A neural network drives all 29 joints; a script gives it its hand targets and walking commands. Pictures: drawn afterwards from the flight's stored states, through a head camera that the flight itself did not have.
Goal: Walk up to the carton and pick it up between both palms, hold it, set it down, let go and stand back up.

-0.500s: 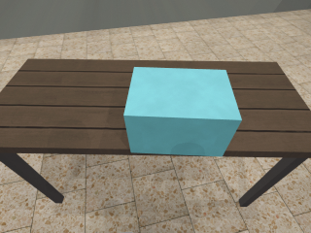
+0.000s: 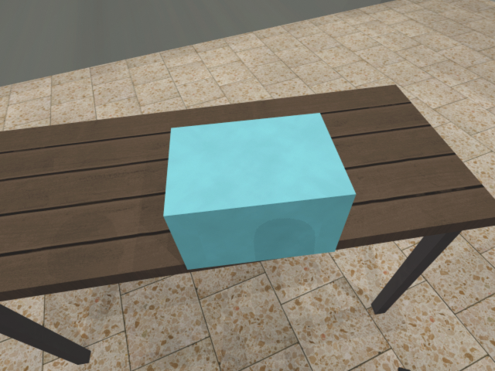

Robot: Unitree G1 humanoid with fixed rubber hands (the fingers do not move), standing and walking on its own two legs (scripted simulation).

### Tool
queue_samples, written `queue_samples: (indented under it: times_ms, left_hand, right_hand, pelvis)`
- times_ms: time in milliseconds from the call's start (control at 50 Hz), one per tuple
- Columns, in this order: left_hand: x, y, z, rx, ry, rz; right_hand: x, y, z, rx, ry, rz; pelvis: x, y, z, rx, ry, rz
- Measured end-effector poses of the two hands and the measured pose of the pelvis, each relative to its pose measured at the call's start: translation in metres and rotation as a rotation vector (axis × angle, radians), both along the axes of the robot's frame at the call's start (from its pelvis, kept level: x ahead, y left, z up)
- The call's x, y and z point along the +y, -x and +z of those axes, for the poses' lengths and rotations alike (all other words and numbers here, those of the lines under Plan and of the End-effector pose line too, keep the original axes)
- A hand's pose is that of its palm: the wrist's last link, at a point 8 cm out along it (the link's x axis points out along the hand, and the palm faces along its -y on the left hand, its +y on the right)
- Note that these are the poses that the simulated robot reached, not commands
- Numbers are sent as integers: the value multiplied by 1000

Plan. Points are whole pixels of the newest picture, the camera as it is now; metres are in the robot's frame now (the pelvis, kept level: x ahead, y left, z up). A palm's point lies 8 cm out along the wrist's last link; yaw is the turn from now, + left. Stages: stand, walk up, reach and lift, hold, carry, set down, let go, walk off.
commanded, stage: walk up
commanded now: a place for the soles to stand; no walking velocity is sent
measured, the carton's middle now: (254, 190) +0.43 +0.02 +0.03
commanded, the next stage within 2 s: stand in 1.02 s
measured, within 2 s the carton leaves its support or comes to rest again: neither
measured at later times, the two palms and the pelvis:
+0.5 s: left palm out of the picture +0.09 +0.24 -0.11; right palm out of the picture +0.04 -0.28 -0.14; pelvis +0.00 -0.01 +0.00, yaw -5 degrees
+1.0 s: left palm out of the picture +0.10 +0.23 -0.11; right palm out of the picture +0.00 -0.28 -0.13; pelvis +0.00 -0.02 +0.00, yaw -8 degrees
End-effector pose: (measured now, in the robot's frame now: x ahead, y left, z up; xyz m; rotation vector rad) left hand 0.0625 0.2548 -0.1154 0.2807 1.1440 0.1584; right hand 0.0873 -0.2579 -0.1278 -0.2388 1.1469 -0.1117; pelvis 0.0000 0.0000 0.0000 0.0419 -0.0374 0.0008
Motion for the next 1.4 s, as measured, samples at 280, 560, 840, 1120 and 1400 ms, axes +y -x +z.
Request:
queue_samples:
  times_ms: [280,560,840,1120,1400]
  left_hand:
    - [-8,-16,6,-31,-23,-57]
    - [-21,-21,5,-12,-12,-96]
    - [-31,-39,5,-7,8,-143]
    - [-23,-28,-1,40,-7,-147]
    - [-23,-104,-4,54,-10,-121]
  right_hand:
    - [-14,31,-12,43,-13,-45]
    - [-27,52,-11,56,-11,-89]
    - [-24,74,-3,89,-12,-149]
    - [-22,91,-6,129,-9,-181]
    - [-33,-13,-15,-124,-9,-121]
  pelvis:
    - [-7,4,-4,1,-10,-44]
    - [-18,3,-4,0,-1,-96]
    - [-19,1,4,12,0,-135]
    - [-15,4,2,6,-2,-147]
    - [-9,33,-31,6,42,-19]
